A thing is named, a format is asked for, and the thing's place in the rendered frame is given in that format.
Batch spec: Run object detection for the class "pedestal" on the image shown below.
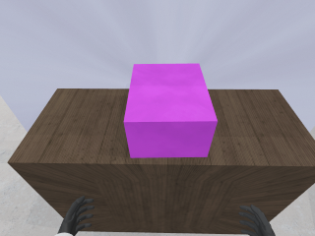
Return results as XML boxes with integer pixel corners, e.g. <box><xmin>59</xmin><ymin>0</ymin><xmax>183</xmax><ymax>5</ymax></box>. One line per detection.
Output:
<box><xmin>7</xmin><ymin>88</ymin><xmax>315</xmax><ymax>235</ymax></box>

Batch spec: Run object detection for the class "right robot hand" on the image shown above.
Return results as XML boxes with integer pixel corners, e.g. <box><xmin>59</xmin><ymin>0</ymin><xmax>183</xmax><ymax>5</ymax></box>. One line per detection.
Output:
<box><xmin>238</xmin><ymin>205</ymin><xmax>276</xmax><ymax>236</ymax></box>

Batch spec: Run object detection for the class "left robot hand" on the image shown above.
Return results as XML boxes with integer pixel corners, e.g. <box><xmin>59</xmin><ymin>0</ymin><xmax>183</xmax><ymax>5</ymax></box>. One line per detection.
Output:
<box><xmin>57</xmin><ymin>196</ymin><xmax>95</xmax><ymax>236</ymax></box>

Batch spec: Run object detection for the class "carton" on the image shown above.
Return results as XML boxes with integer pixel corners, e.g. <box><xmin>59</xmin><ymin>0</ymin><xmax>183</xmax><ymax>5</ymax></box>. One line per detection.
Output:
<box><xmin>123</xmin><ymin>63</ymin><xmax>218</xmax><ymax>158</ymax></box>

